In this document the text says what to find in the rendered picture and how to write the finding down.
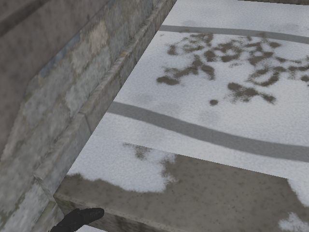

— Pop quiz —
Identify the robot left hand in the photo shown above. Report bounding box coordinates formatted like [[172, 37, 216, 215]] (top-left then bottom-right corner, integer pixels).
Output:
[[48, 208, 104, 232]]

